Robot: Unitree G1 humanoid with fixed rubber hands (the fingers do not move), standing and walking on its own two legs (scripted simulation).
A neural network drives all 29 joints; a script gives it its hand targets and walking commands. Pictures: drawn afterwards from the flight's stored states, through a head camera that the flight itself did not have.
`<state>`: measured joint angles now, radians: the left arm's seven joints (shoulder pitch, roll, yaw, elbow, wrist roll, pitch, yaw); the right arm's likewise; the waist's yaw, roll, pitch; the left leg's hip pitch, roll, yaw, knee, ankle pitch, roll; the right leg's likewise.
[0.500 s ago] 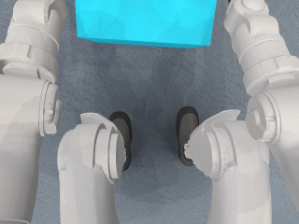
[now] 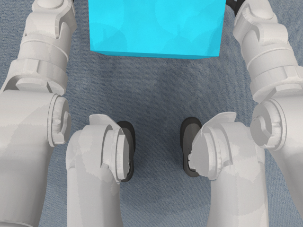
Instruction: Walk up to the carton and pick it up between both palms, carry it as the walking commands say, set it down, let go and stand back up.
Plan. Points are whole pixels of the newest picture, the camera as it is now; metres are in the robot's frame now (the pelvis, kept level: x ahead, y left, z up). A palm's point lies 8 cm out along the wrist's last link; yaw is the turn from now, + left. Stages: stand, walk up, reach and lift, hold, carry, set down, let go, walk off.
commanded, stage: reach and lift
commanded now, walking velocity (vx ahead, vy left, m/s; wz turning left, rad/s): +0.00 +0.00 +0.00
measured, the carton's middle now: (155, 1) +0.56 +0.02 -0.26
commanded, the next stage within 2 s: none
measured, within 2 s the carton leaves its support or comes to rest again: leaves its support in 0.08 s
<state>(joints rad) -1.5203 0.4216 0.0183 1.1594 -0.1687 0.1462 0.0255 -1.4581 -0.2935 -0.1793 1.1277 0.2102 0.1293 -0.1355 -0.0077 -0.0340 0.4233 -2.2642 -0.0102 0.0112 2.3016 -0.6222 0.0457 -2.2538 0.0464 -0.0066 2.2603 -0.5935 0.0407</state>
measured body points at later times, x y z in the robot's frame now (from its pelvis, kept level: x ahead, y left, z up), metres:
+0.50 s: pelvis -0.01 -0.01 +0.02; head +0.35 +0.02 +0.30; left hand +0.56 +0.20 -0.11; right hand +0.55 -0.14 -0.12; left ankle +0.10 +0.11 -0.31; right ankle +0.11 -0.13 -0.31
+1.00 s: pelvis +0.00 +0.00 +0.07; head +0.33 +0.03 +0.37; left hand +0.55 +0.19 -0.05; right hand +0.54 -0.15 -0.05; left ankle +0.10 +0.11 -0.31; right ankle +0.11 -0.13 -0.31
